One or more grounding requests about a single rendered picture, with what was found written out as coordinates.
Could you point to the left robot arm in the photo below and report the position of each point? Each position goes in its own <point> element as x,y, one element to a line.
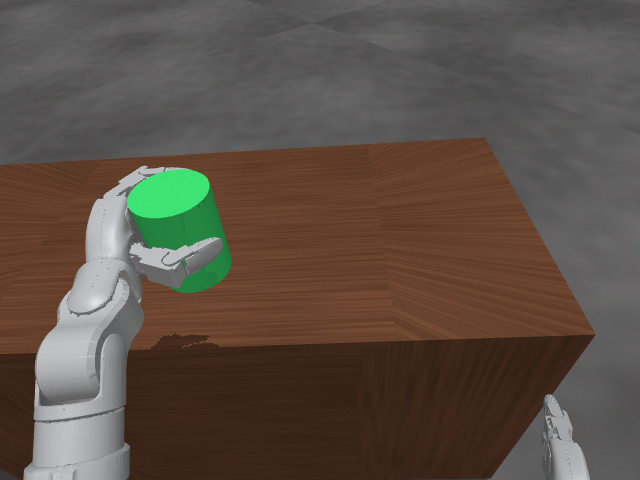
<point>81,375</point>

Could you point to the left robot hand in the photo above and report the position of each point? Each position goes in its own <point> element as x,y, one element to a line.
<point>112,233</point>

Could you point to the can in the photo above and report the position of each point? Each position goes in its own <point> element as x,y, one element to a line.
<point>176,208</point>

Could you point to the right robot hand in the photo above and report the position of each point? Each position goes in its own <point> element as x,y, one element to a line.
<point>562,458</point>

